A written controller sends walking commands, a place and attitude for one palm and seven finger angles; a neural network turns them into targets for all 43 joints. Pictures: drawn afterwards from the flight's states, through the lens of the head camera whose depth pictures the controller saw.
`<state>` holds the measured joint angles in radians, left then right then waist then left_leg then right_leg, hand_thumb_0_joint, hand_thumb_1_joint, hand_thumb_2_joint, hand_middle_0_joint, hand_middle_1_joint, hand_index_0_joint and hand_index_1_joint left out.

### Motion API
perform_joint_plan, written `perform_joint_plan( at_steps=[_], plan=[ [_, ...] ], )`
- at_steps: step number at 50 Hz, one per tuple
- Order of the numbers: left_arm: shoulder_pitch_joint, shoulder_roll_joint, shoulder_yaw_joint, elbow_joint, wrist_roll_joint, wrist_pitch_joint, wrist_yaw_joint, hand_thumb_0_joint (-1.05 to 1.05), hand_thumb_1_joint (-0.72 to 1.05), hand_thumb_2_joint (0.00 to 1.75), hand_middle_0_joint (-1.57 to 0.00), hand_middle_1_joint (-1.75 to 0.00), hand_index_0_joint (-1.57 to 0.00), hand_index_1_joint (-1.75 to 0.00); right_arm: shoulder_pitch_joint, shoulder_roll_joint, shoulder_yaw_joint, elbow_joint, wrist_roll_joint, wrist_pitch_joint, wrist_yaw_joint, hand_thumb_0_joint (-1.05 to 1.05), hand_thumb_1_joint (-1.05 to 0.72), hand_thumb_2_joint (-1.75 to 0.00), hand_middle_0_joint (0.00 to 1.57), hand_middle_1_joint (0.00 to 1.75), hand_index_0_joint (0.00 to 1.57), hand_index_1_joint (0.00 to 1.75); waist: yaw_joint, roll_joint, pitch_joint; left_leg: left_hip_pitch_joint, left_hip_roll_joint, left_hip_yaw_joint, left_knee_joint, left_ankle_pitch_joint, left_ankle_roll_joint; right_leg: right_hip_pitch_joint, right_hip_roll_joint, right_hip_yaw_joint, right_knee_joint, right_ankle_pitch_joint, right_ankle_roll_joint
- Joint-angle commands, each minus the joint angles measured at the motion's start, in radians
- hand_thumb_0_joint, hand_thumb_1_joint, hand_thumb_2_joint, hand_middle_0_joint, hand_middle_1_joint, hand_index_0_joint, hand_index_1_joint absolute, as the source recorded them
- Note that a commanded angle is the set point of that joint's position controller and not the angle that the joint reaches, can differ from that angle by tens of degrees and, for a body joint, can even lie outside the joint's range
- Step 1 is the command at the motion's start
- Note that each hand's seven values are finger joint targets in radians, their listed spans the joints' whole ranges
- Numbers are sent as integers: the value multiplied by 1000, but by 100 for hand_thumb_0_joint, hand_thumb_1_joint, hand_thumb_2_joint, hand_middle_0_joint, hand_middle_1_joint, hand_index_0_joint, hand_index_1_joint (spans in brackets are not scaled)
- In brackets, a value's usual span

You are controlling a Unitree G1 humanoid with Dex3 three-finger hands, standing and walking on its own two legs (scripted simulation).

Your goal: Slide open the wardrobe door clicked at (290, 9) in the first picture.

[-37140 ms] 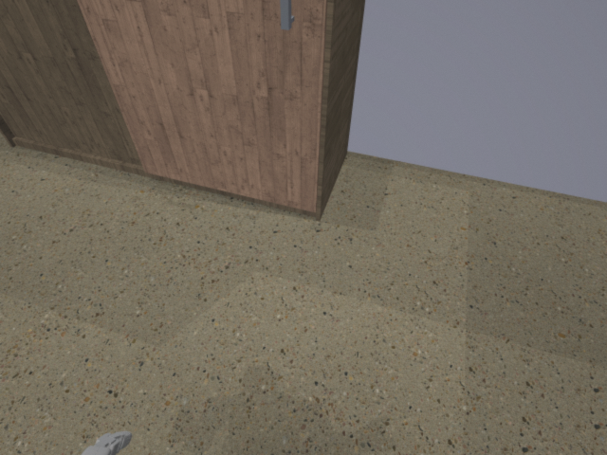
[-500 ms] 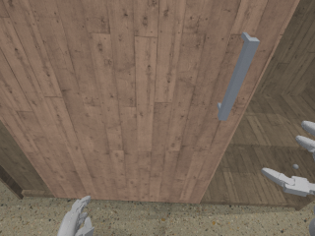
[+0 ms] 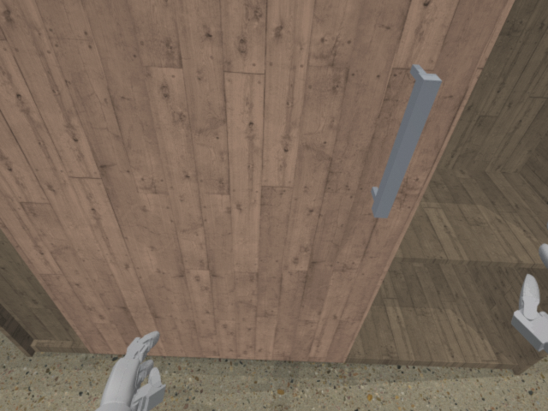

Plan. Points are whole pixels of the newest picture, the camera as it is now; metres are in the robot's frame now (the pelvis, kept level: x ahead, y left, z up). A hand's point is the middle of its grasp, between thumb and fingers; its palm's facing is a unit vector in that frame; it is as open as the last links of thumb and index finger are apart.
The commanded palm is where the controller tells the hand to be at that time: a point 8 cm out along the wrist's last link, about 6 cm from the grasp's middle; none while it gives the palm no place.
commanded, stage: draw the hand back to the body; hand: right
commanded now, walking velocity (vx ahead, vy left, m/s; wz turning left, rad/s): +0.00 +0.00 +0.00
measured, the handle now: (396, 148) +0.46 -0.21 +0.19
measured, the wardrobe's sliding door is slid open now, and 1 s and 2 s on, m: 0.65 0.65 0.65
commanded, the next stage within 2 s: step back with the hand held close in 0.24 s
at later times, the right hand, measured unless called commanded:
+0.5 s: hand (521, 305) +0.18 -0.26 +0.17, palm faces +0.49 +0.78 -0.39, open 7.4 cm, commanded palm +0.13 -0.29 +0.17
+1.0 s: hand out of the picture +0.12 -0.28 +0.15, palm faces +0.48 +0.77 -0.42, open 7.4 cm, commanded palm +0.06 -0.31 +0.17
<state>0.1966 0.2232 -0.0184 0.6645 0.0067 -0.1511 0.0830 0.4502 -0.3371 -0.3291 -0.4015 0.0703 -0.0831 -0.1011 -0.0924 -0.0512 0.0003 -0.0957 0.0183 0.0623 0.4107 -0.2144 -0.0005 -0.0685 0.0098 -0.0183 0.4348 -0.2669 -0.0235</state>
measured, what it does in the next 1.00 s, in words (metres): shifts its weight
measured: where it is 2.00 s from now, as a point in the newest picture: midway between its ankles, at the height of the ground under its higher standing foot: outside the picture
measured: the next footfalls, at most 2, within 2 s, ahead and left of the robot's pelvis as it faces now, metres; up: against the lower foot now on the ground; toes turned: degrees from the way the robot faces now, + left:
left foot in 1.24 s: -0.04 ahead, +0.12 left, +0.00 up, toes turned -8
left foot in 1.86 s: -0.29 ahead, +0.11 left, +0.00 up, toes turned +5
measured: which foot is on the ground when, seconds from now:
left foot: down 0.00-1.00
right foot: down 0.00-1.00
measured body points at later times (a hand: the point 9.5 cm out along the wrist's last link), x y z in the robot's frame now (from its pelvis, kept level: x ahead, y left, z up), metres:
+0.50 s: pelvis -0.01 +0.01 +0.00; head -0.03 +0.02 +0.45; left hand +0.18 +0.24 -0.08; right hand +0.15 -0.30 +0.19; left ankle +0.01 +0.12 -0.74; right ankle -0.01 -0.10 -0.74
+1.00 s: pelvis -0.07 -0.01 -0.02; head -0.08 -0.02 +0.43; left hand +0.10 +0.22 -0.08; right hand +0.09 -0.32 +0.18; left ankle +0.01 +0.12 -0.74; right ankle -0.01 -0.10 -0.74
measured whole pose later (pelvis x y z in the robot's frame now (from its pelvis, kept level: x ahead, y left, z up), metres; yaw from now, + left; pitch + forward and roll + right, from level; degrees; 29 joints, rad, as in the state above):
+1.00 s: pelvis -0.07 -0.01 -0.02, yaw +0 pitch -1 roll +1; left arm 0.24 0.22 0.00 0.56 -0.01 -0.08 0.08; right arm 0.47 -0.38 -0.41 -0.44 0.00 -0.22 -0.14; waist -0.02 0.00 0.00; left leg -0.37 0.02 0.05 0.53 -0.15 -0.01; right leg -0.38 0.01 -0.02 0.64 -0.28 -0.06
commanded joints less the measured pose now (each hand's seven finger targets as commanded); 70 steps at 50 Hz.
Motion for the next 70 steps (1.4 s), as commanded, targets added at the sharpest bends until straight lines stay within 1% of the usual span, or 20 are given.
perform_joint_plan(
  at_steps=[1,17,18,19,21,23,28,33,38,44,47,51,54,58,60,62,65,66,68,70],
  plan=[
    [-134,110,33,-161,3,-43,10,0,90,90,-20,-30,-20,-30,-147,-170,-100,-173,4,-53,-17,0,-90,-90,20,30,20,30,21,8,-9,8,-9,-15,-54,98,20,-81,-24,28,-104,176,5],
    [-143,100,32,-163,6,-45,9,0,90,90,-20,-30,-20,-30,-125,-181,-113,-193,4,-60,-17,0,-90,-90,20,30,20,30,13,-16,-30,36,-6,-21,-65,114,20,-74,-18,20,-100,178,4],
    [-148,107,33,-163,5,-45,11,0,90,90,-20,-30,-20,-30,-155,-218,-149,-191,8,-58,-20,0,-90,-90,20,30,20,30,10,-19,-27,41,-6,-22,-73,113,20,-79,-17,21,-102,173,3],
    [-141,130,37,-207,-6,-19,5,0,90,90,-20,-30,-20,-30,-280,-330,-265,-255,-4,-105,-33,0,-90,-90,20,30,20,30,53,12,25,-50,45,-121,-128,122,15,-169,-39,41,-61,100,-21],
    [-128,109,39,-195,1,5,1,0,90,90,-20,-30,-20,-30,-103,-207,-168,-131,-10,-110,-20,0,-90,-90,20,30,20,30,59,112,5,-101,85,-145,-155,111,24,-137,-29,46,-9,117,-23],
    [-132,113,42,-205,2,20,-1,0,90,90,-20,-30,-20,-30,-78,-181,-140,-152,-15,-124,-18,0,-90,-90,20,30,20,30,65,51,-34,-99,100,-135,-131,175,29,-137,-30,39,9,173,-18],
    [-116,131,58,-238,-4,52,2,0,90,90,-20,-30,-20,-30,23,-218,-169,-218,-15,-138,-33,0,-90,-90,20,30,20,30,66,3,-164,-26,71,-88,-29,302,10,-144,-56,53,-12,316,-14],
    [-109,132,66,-271,-9,75,13,0,90,90,-20,-30,-20,-30,32,-279,-233,-291,-14,-151,-48,0,-90,-90,20,30,20,30,66,33,-182,10,56,-85,19,304,1,-225,-65,71,-28,283,-17],
    [-101,143,69,-284,-10,65,21,0,90,90,-20,-30,-20,-30,23,-265,-231,-295,-25,-168,-52,0,-90,-90,20,30,20,30,65,-52,-138,60,17,-80,88,219,-15,-381,-97,111,-95,111,-46],
    [-76,146,70,-276,-14,35,15,0,90,90,-20,-30,-20,-30,-23,-208,-189,-216,-53,-186,-50,0,-90,-90,20,30,20,30,74,-21,-32,83,20,-121,134,32,-14,-643,-123,143,-134,-330,-83],
    [-62,149,73,-270,-9,21,10,0,90,90,-20,-30,-20,-30,-55,-215,-188,-224,-66,-200,-52,0,-90,-90,20,30,20,30,80,43,-10,-22,46,-167,57,-152,0,-633,-99,138,-55,-401,-83],
    [-44,139,68,-257,-3,2,4,0,90,90,-20,-30,-20,-30,-76,-239,-194,-284,-64,-223,-62,0,-90,-90,20,30,20,30,90,64,-30,-185,81,-194,-28,-262,28,-490,-58,127,37,-328,-58],
    [-41,133,62,-246,3,-11,5,0,90,90,-20,-30,-20,-30,-64,-254,-209,-331,-58,-242,-69,0,-90,-90,20,30,20,30,95,-29,-65,-198,49,-146,22,-213,18,-445,-78,161,-25,-309,-56],
    [-51,141,73,-256,3,-39,12,0,90,90,-20,-30,-20,-30,-30,-277,-269,-344,-75,-263,-67,0,-90,-90,20,30,20,30,71,-187,-134,128,-73,-78,360,53,-23,-693,-217,307,-225,-389,-114],
    [-49,144,82,-252,5,-46,8,0,90,90,-20,-30,-20,-30,0,-258,-273,-298,-79,-268,-57,0,-90,-90,20,30,20,30,72,-147,-113,170,-80,-103,370,50,-24,-758,-242,292,-198,-439,-131],
    [-55,148,85,-246,9,-46,4,0,90,90,-20,-30,-20,-30,-1,-239,-269,-250,-89,-274,-44,0,-90,-90,20,30,20,30,76,-106,-15,173,-78,-137,318,42,-16,-863,-216,267,-149,-491,-132],
    [-44,121,85,-215,8,-54,-8,0,90,90,-20,-30,-20,-30,-19,-246,-229,-224,-51,-284,-35,0,-90,-90,20,30,20,30,95,110,-45,-204,67,-314,43,197,55,-440,-73,125,110,-85,-26],
    [-44,113,83,-203,9,-50,-14,0,90,90,-20,-30,-20,-30,-15,-241,-207,-209,-45,-286,-35,0,-90,-90,20,30,20,30,99,116,-87,-294,111,-327,-11,178,66,-300,-57,79,165,-5,0],
    [-38,108,94,-191,-1,-43,-14,0,90,90,-20,-30,-20,-30,-48,-254,-190,-264,-40,-283,-39,0,-90,-90,20,30,20,30,103,162,-171,-348,149,-329,-57,202,77,-150,-21,29,258,63,20],
    [-52,100,89,-200,-3,-30,-13,0,90,90,-20,-30,-20,-30,-26,-280,-200,-298,-39,-279,-46,0,-90,-90,20,30,20,30,100,169,-160,-392,166,-321,-98,63,80,-133,-10,23,282,-12,20]
  ],
)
